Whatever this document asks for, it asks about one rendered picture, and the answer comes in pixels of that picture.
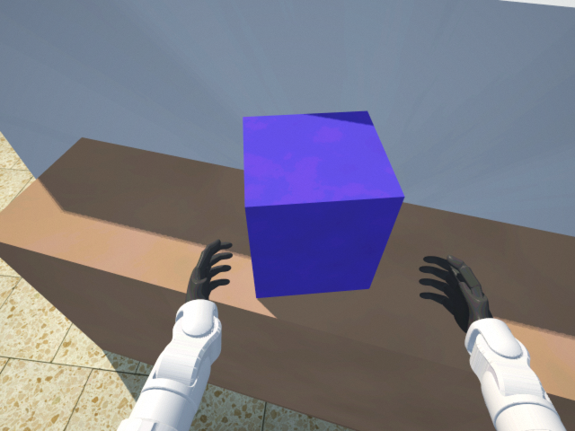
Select carton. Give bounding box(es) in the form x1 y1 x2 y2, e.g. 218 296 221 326
243 111 404 298

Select pedestal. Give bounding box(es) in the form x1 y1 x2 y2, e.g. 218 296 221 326
0 137 575 431

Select robot right forearm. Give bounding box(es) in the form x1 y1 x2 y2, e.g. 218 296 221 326
464 318 567 431

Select robot left forearm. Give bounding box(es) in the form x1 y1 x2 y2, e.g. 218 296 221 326
117 299 222 431

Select left robot hand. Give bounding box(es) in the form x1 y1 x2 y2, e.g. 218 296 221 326
185 239 233 303

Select right robot hand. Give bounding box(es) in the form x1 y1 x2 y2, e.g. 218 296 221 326
419 255 493 333

